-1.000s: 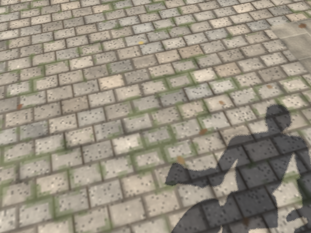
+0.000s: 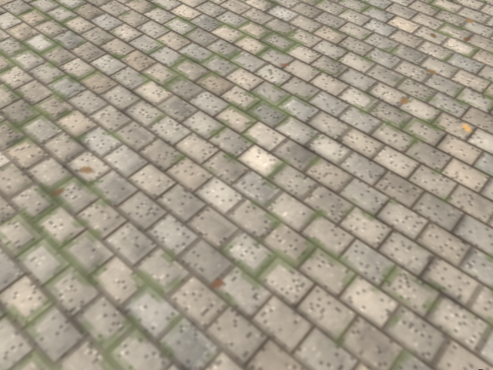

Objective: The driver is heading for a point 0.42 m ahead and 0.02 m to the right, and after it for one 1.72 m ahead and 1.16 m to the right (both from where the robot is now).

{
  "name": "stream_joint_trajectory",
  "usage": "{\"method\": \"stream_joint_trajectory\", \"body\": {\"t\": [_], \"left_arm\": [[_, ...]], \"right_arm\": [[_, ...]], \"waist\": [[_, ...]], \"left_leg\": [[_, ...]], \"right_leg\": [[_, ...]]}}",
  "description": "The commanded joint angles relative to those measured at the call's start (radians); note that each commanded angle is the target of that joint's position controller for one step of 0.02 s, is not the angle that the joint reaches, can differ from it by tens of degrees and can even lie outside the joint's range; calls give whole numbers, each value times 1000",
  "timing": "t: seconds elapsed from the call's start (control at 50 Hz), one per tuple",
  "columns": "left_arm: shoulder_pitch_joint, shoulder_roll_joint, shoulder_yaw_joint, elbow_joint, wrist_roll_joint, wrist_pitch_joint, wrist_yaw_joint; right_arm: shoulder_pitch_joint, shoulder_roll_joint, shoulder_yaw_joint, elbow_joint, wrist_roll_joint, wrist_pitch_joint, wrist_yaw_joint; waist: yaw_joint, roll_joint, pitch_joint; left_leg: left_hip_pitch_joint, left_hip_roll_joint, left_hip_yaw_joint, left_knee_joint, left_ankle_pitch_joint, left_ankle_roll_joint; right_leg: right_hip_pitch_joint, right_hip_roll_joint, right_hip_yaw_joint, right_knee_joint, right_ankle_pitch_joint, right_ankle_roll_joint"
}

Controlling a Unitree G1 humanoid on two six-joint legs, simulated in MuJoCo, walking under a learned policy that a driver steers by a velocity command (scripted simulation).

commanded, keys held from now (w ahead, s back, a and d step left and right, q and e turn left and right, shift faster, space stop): w+q+shift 0.08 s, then w+shift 0.06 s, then w+e+shift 0.08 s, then e+shift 0.78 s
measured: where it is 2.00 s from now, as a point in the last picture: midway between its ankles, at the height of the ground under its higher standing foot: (249, 318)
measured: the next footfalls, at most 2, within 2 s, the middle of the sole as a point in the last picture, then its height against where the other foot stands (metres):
left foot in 0.26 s outside the picture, level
right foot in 0.68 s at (287, 310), level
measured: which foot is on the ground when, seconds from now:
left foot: up 0.00-0.24, down 0.26-0.68, up 0.70-1.00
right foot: down 0.00-0.26, up 0.28-0.66, down 0.68-1.00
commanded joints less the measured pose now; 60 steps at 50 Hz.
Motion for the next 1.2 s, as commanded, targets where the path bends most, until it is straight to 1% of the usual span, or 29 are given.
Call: {"method": "stream_joint_trajectory", "body": {"t": [0.02, 0.08, 0.12, 0.16, 0.2, 0.24, 0.26, 0.28, 0.3, 0.32, 0.34, 0.38, 0.42, 0.48, 0.54, 0.6, 0.66, 0.68, 0.7, 0.72, 0.74, 0.78, 0.86, 0.94, 1.08, 1.14, 1.16, 1.18, 1.2], "left_arm": [[-122, 61, -8, -54, 7, -23, 3], [-92, 102, -6, -27, 14, -24, 12], [-4, 122, -9, 11, 9, -22, 11], [35, 165, -10, 38, 4, -16, 6], [61, 228, -7, 65, -8, 1, 15], [-15, 242, -17, 76, -17, 18, 21], [17, 128, -47, 44, 4, 10, 20], [188, 23, -85, 35, -34, -24, 3], [11, 181, -38, 30, -69, -39, 6], [-69, 147, -38, -21, -85, -33, 10], [-94, 103, -46, -15, -62, -19, 17], [-19, 74, -34, 27, -42, 35, 16], [11, 24, -35, 26, -41, 76, 16], [-74, 8, -38, -33, -22, 83, 9], [-146, 9, -40, -50, -3, 74, -29], [-145, 64, -18, -83, -5, 89, -67], [27, 159, 33, -68, -11, 99, -62], [115, 199, 56, -54, -10, 96, -42], [-6, 277, 61, -79, -10, 89, -24], [-83, 306, 53, -168, 41, 64, -34], [-129, 261, 50, -216, 23, 54, -49], [-177, 176, 31, -220, -26, 59, -36], [-219, 155, 29, -255, -9, 99, 17], [-205, 186, 44, -268, -18, 132, 45], [-245, 171, 42, -298, -14, 159, 34], [-285, 169, 39, -316, -25, 163, 27], [-255, 137, 28, -313, -28, 164, 23], [-189, 88, 12, -314, -23, 162, 16], [-195, 155, 30, -331, -23, 149, 10]], "right_arm": [[-42, 20, 24, -93, -5, -5, 16], [-151, -1, 26, -111, -7, -16, 33], [-244, 38, 42, -133, -7, -31, 50], [-269, 37, 41, -141, -3, -48, 60], [-220, -23, 10, -150, -8, -49, 55], [170, -129, -48, -56, -12, -34, 27], [300, -180, -51, 7, -34, -29, 7], [283, -213, -38, -22, -84, -51, 7], [286, -119, -27, -9, -92, -59, 11], [220, -102, -15, 15, -83, -69, 13], [143, -70, -9, 37, -65, -81, 15], [37, 6, 7, 41, -64, -94, 15], [-36, 14, 5, 48, -60, -105, 8], [-118, -15, -3, 62, -64, -101, -26], [-95, -48, -12, 77, -46, -77, -58], [-99, -88, -26, 84, -17, -50, -63], [-138, -96, -35, 70, 7, -15, -62], [-136, -72, -26, 64, 4, -12, -54], [-48, 44, 1, 49, -52, -14, -36], [106, 14, 7, 39, -55, -19, -24], [43, -83, -6, 45, -35, -30, -16], [-101, -77, -8, 31, -49, -23, -33], [-140, -31, -3, 46, -52, -1, -35], [-148, -15, 0, 69, -40, 6, -40], [-176, -46, -19, 75, -35, -21, -31], [-101, -78, -39, 100, -33, -37, -21], [-85, -106, -49, 104, -38, -36, -23], [-116, -174, -56, 82, -55, -22, -31], [-114, -165, -55, 78, -89, -18, -31]], "waist": [[-69, -114, 78], [-30, -74, 129], [11, -38, 161], [-8, -73, 146], [-98, -178, 71], [-344, -201, -99], [-307, -24, -226], [-199, 204, -529], [-280, 17, -503], [-215, 14, -281], [-152, -82, -150], [-63, -14, -69], [-20, 16, -37], [3, 30, 14], [-47, 9, -32], [-35, 23, -54], [62, 9, -115], [112, -78, -123], [-46, -405, -43], [-124, -427, -271], [-65, -224, -327], [-76, -10, -164], [-97, -69, -136], [-76, -110, -168], [-37, -231, -122], [-74, -237, -123], [-65, -154, -148], [-12, 73, -163], [-12, 210, -118]], "left_leg": [[-173, 79, -80, -76, 114, -18], [-136, 60, 3, -282, 271, -11], [-67, 24, 57, -454, 306, 23], [111, -66, 131, -575, 267, 66], [254, -151, 168, -621, 109, 105], [752, -136, 93, -828, 240, 175], [1157, 74, -167, -726, 392, 181], [1385, 391, -716, -828, 420, 366], [1218, 341, -624, -929, 535, 318], [1038, 315, -425, -934, 675, 282], [861, 264, -294, -959, 698, 232], [624, 204, -103, -1042, 683, 176], [508, 195, 3, -1107, 707, 165], [446, 139, 169, -1145, 691, 137], [542, 101, 259, -1087, 619, 110], [665, 170, 249, -990, 678, 84], [662, 155, 263, -656, 822, 22], [550, 96, 244, -415, 595, -31], [312, -90, 209, -127, -350, -93], [87, -236, -20, 138, -467, -136], [61, -185, -138, 149, -375, -105], [50, -122, -144, -5, -222, -79], [197, -129, -127, -329, -140, -99], [215, -159, -141, -481, -52, -141], [319, -173, -155, -720, -11, -125], [471, -148, -139, -956, 91, -94], [588, -45, -194, -1040, 159, -54], [698, 169, -403, -1057, 223, 58], [619, 278, -558, -1095, 256, 174]], "right_leg": [[25, -269, 168, -231, 205, -142], [41, -242, 18, -279, 283, -108], [72, -246, -26, -303, 394, -94], [95, -256, -75, -275, 839, -100], [192, -307, -73, -105, 1349, -135], [48, -291, -71, 336, 1419, -126], [-278, -154, -19, 749, 396, -91], [-516, 24, 214, 1113, -275, -71], [-512, -9, 298, 1127, -202, -65], [-560, -49, 248, 1061, -169, -46], [-557, -108, 211, 969, -125, -26], [-423, -154, 186, 887, -53, -2], [-391, -158, 150, 833, -21, 25], [-419, -151, 102, 614, 156, 43], [-350, -104, 29, 344, 435, 20], [-340, -90, 6, 271, 382, -28], [-148, 12, -59, 221, 247, -110], [0, 25, 9, 123, 382, -152], [49, -107, 303, 130, 943, -226], [237, -311, 872, -26, 689, -477], [250, -335, 907, -129, 413, -457], [63, -250, 736, -129, 172, -341], [-91, -120, 542, -96, 346, -252], [-83, -100, 560, -67, 305, -228], [-104, -57, 657, -29, 148, -188], [-123, -20, 696, 40, 136, -154], [-186, 36, 640, 140, -73, -118], [-341, 150, 463, 340, -315, -70], [-461, 165, 335, 579, -331, -22]]}}
Velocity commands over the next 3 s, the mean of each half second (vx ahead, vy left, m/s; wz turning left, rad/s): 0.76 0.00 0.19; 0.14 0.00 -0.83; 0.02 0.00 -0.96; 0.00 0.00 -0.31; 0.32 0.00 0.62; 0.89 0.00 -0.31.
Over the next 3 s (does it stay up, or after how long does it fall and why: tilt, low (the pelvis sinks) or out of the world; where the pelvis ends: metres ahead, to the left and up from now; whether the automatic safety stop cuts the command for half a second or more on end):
stays up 1.06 -0.10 -0.01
